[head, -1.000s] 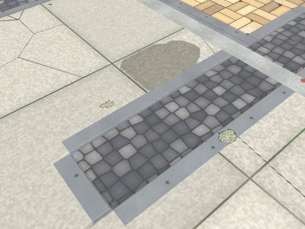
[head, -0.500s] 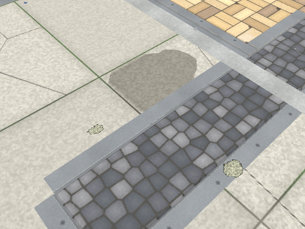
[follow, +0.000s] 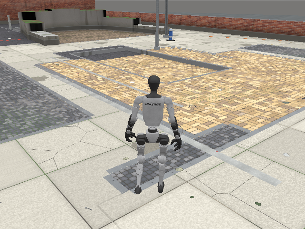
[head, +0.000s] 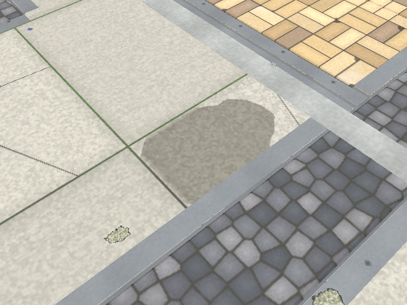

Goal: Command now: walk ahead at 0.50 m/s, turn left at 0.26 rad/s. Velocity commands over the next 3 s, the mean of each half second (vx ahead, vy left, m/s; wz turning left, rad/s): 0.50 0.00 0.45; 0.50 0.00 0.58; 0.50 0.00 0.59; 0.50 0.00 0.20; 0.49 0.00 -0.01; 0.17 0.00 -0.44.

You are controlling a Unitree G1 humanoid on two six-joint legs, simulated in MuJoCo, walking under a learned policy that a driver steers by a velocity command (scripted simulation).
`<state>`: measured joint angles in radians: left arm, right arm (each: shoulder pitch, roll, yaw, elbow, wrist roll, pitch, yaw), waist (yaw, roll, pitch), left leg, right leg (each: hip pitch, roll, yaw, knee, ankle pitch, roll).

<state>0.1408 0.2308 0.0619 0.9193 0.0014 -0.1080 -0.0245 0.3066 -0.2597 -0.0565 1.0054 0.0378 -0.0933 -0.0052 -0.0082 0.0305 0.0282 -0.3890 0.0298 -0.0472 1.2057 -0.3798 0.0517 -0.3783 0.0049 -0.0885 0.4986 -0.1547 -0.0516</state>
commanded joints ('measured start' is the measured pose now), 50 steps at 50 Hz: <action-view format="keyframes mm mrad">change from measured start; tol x32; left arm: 1 54 69 11 -10 16 -17 0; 23 230 57 5 -59 22 21 48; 41 -235 129 18 -251 -10 -21 12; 50 122 151 37 -201 4 -8 21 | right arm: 1 7 -71 -29 -59 0 10 -8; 17 -355 -10 -13 -253 -14 35 61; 24 131 -266 -105 -209 -20 36 34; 50 -2 -172 -45 -338 -8 37 -12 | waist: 1 9 -125 -75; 23 -67 206 -271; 50 93 -115 -143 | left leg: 1 -223 114 -65 0 109 16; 16 -387 65 78 -550 389 18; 21 80 -95 191 -618 229 123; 24 834 313 -805 -885 79 408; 31 185 137 -278 -981 492 266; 43 261 108 -349 -810 322 148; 50 -421 4 -98 138 -45 -34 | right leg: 1 242 -270 274 -316 35 -132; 15 433 -285 -91 -347 295 -91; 21 449 -277 -167 158 945 -25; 24 -382 35 145 958 -448 70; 38 -134 -25 113 77 259 104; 44 -25 0 140 -55 100 42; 47 745 -399 708 -104 -86 -216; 50 504 -360 593 -196 -232 -150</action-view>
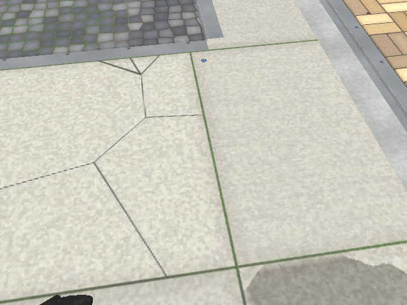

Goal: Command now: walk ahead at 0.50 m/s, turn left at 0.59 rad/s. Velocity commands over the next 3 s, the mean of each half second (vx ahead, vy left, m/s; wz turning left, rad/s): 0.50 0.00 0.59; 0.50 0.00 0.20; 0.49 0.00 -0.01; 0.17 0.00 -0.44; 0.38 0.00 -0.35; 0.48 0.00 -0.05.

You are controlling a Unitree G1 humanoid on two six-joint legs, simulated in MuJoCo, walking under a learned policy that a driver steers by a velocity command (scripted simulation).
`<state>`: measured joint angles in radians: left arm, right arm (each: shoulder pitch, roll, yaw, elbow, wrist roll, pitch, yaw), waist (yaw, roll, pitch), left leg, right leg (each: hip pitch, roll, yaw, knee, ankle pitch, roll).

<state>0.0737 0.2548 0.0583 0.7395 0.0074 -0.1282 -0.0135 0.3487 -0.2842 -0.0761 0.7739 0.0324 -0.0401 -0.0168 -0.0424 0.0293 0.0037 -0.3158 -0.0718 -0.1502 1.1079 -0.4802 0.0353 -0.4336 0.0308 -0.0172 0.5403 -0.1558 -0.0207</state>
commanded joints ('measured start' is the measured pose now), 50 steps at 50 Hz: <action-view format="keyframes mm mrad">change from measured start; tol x32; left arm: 1 151 115 35 -15 6 18 10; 43 -137 102 -2 -104 -18 19 -36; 50 390 256 58 12 -10 23 -27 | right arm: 1 -86 -134 -28 -123 -14 -15 2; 17 -355 -43 -2 -251 -4 4 69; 22 96 -229 -100 -155 -7 23 45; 50 141 -49 19 -44 -24 -38 10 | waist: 1 104 -93 -53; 18 110 -108 62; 24 -76 143 -390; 44 -34 45 57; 50 144 -323 -449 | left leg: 1 -465 133 13 185 106 -17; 17 -353 154 179 -442 412 13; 21 82 6 276 -554 334 115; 24 725 418 -663 -793 98 370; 31 134 269 -125 -892 587 259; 42 271 272 -16 -882 503 183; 47 361 261 6 -635 942 120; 50 -330 -20 34 179 -82 -16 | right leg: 1 439 -346 427 -265 -126 -167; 16 434 -307 -101 -365 215 -119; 21 435 -282 -214 99 781 -52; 22 185 -246 -216 405 505 -4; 23 -263 -52 -126 751 -417 48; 24 -361 -45 88 858 -441 34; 38 -195 -132 29 125 290 60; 45 -201 -83 22 -32 130 -20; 48 295 -79 13 -19 173 -110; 50 855 -433 753 -180 -69 -335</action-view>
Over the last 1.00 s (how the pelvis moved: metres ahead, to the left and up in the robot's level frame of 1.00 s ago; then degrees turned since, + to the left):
0.57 0.13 -0.01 33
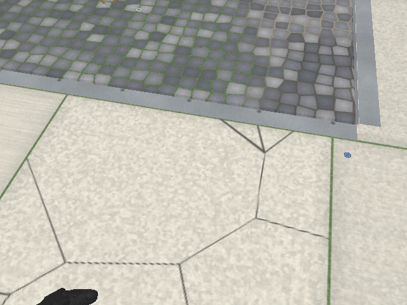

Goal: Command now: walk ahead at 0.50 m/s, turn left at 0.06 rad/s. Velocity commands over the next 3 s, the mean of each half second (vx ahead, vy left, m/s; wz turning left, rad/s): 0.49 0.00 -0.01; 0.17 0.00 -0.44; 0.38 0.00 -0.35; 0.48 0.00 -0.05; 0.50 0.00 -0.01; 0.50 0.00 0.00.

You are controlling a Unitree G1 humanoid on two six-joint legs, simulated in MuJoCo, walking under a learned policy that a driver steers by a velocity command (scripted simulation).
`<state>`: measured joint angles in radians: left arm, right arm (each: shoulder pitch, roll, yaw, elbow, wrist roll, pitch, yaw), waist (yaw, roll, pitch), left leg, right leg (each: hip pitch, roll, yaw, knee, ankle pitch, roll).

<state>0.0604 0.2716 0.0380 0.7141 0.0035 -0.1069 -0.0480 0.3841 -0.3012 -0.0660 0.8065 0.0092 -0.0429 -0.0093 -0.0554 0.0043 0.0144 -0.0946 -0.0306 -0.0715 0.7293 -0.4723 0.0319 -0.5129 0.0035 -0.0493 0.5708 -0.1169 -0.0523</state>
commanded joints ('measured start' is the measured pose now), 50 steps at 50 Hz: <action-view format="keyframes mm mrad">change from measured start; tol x32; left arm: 1 355 183 58 30 -22 7 12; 50 348 296 126 -86 -13 122 47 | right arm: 1 13 -124 -12 -95 23 -47 11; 50 -318 -54 -22 -111 -28 5 8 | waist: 1 175 -189 -315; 20 137 -75 45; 26 -38 269 -501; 33 108 137 -87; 50 139 -304 -179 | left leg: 1 -672 5 -88 640 -72 -3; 21 -489 91 47 -224 434 -1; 26 496 500 -503 -247 993 295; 32 -150 325 -6 -446 829 199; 44 -16 380 162 -403 621 160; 48 -128 282 250 -105 294 25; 50 -700 14 114 444 -237 -74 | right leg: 1 849 -378 717 -253 -277 -250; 7 311 -231 304 -404 15 -200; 23 508 -193 146 -110 478 -75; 27 -159 2 196 743 -525 84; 47 201 -24 -34 -43 -79 -4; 50 622 -371 737 -274 -175 -344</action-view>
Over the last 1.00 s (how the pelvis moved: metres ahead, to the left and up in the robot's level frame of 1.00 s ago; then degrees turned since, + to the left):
0.54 0.14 -0.01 22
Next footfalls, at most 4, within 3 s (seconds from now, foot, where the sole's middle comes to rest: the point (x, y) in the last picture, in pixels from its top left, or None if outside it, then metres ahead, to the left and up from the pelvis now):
0.48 left None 0.44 0.14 -0.76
0.96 right None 0.45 -0.11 -0.76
1.42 left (195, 228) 0.72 0.03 -0.76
1.94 right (286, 180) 0.91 -0.33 -0.76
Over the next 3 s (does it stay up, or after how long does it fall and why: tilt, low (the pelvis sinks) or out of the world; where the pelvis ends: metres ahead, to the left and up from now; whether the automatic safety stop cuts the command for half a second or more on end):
stays up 1.34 -0.42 0.00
